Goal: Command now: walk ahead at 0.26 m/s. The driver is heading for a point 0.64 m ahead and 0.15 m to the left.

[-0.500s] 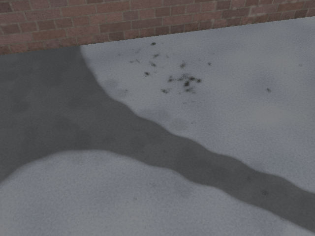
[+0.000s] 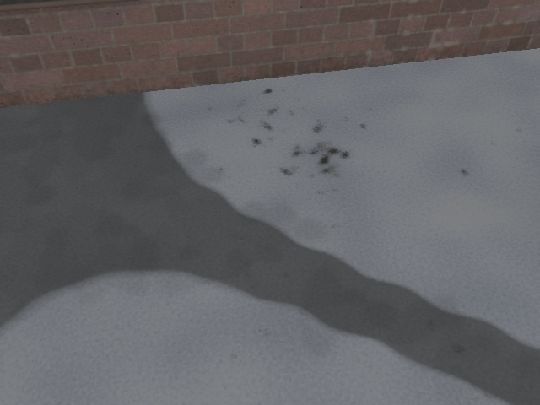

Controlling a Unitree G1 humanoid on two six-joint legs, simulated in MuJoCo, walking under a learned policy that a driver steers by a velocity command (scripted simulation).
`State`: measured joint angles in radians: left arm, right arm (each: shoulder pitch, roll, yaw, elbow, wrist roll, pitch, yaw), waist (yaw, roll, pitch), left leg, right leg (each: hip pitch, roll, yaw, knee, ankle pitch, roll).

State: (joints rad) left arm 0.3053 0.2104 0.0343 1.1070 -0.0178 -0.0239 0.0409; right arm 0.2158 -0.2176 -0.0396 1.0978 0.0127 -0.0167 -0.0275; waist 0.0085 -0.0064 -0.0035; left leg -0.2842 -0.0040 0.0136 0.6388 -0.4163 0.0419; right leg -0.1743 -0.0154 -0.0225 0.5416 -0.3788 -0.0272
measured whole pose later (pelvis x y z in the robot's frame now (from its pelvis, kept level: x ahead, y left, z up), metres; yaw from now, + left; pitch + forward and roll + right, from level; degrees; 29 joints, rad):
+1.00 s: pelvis +0.49 -0.02 +0.00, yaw +9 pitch +1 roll -3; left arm 0.31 0.23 0.05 1.03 0.01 -0.10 0.02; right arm 0.11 -0.24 -0.06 0.89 0.02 -0.06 0.02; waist 0.06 0.03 0.00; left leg -0.69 0.11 -0.02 0.70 0.07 0.05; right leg 0.07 0.05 -0.22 0.20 -0.29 -0.03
